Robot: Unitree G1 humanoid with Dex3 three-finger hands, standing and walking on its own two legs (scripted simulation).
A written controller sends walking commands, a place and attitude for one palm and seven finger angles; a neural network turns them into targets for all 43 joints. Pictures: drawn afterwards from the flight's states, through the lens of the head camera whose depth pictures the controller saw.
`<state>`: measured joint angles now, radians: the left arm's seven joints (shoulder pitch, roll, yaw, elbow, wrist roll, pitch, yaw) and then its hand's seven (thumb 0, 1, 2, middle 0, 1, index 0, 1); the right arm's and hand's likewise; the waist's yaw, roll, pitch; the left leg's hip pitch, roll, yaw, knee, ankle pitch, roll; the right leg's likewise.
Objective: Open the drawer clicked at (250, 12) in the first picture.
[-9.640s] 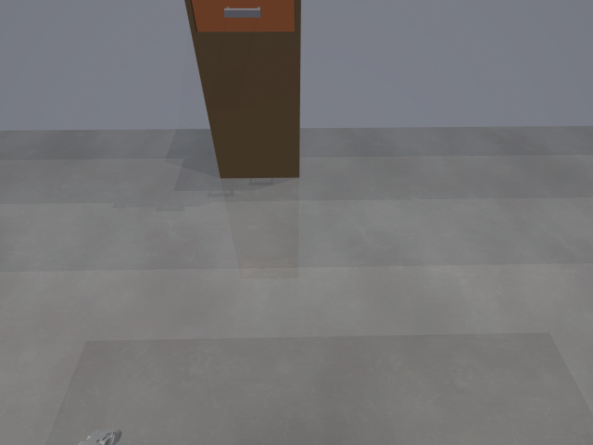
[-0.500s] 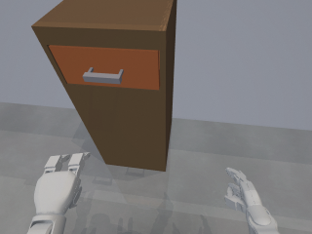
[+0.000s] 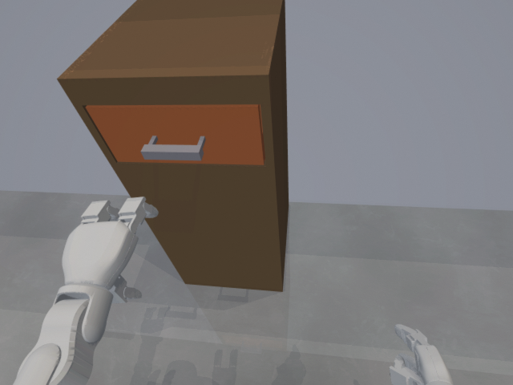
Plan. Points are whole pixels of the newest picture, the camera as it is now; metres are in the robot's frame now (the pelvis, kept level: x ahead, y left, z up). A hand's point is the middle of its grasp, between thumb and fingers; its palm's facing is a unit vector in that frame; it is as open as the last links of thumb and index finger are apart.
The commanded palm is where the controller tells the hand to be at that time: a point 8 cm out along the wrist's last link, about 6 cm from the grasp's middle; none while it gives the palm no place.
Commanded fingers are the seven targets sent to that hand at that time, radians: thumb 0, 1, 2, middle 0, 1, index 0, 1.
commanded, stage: raise the hand with hooked fingers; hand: left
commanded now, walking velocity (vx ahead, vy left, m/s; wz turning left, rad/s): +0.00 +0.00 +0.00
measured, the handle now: (175, 146) +0.55 +0.26 +0.05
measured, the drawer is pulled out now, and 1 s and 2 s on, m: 0.00 0.00 0.00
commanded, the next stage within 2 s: move the hooked fingers above the handle in 0.80 s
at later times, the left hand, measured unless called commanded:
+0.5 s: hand (93, 197) +0.30 +0.26 +0.17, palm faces +0.09 -0.04 -1.00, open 13.9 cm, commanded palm +0.26 +0.26 +0.22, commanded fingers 0.00 -0.50 0.30 -0.30 -1.20 -0.30 -1.20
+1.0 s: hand (101, 214) +0.29 +0.25 +0.15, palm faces +0.06 -0.05 -1.00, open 13.9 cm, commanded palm +0.27 +0.25 +0.21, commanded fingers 0.00 -0.50 0.30 -0.30 -1.20 -0.30 -1.20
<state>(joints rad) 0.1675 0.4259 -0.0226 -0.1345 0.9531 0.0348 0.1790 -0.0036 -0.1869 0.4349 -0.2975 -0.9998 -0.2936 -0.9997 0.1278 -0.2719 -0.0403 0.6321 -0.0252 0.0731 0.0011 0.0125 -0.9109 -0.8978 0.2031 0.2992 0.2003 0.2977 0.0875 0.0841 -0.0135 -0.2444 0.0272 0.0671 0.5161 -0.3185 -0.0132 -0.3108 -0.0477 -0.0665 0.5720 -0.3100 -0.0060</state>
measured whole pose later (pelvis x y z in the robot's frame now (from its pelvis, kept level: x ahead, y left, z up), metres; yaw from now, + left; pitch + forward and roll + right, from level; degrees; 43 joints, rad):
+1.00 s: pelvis -0.03 +0.01 +0.01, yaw +1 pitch -1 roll +1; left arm -0.20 0.54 -0.03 0.03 0.86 0.02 -0.08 0.00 -0.49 0.30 -0.32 -1.20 -0.31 -1.20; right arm 0.11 -0.28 0.00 0.64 0.02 0.09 0.01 0.01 -0.91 -0.90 0.20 0.30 0.20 0.30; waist 0.09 0.10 0.02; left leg -0.15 0.01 0.05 0.37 -0.20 0.00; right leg -0.20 -0.05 -0.08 0.40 -0.19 0.00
